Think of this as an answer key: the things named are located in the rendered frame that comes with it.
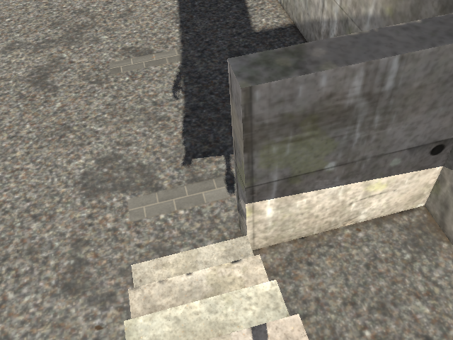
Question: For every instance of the stairs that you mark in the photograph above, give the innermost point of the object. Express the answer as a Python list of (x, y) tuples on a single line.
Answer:
[(216, 292)]

